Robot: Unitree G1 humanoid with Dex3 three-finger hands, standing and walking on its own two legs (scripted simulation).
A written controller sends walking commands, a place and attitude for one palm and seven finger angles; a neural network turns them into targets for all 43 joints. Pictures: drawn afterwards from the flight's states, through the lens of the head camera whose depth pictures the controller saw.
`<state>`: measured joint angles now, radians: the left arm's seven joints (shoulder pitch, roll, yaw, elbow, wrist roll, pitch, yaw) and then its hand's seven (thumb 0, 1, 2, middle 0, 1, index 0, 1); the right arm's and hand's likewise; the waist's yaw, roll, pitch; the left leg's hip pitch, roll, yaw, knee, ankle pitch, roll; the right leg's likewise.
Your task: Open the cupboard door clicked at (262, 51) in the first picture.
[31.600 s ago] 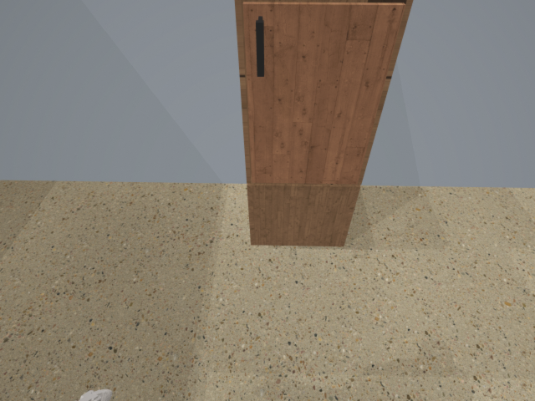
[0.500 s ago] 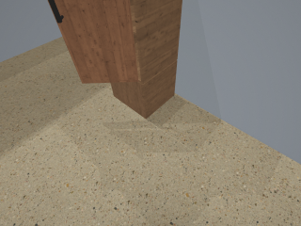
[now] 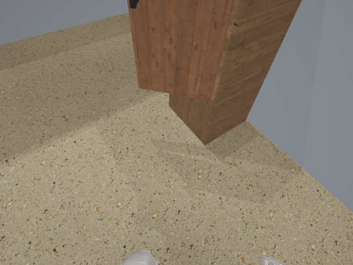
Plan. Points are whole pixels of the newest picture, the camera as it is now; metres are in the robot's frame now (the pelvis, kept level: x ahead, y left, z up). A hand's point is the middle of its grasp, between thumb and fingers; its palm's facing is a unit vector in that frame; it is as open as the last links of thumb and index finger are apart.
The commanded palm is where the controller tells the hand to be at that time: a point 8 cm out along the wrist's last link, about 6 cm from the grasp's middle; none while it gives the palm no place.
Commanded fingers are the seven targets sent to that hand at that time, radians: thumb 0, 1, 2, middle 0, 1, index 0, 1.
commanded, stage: take the last steps up to it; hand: left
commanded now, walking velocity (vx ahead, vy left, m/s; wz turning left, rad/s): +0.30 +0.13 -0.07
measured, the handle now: out of the picture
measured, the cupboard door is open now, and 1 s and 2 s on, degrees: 43 43 43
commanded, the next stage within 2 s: come to a stop and stand still in 0.56 s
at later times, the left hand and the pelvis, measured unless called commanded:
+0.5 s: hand (125, 180) +0.34 +0.19 -0.14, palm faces -0.08 -0.98 -0.18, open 7.4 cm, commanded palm none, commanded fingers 0.00 0.90 0.90 -0.20 -0.30 -0.20 -0.30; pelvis +0.20 +0.03 +0.01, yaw -3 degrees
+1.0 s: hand (105, 184) +0.34 +0.26 -0.17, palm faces +0.00 -0.98 -0.18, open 7.3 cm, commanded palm none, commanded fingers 0.00 0.90 0.90 -0.20 -0.30 -0.20 -0.30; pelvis +0.33 +0.07 +0.01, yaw -5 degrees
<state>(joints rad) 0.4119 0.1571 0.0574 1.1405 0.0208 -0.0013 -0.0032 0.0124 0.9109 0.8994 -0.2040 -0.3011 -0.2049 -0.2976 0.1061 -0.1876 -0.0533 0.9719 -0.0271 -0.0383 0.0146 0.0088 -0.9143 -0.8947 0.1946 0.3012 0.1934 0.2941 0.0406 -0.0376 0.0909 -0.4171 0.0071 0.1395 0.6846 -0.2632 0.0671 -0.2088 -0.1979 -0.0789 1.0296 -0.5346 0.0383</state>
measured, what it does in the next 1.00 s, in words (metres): walks ahead: right foot, then left foot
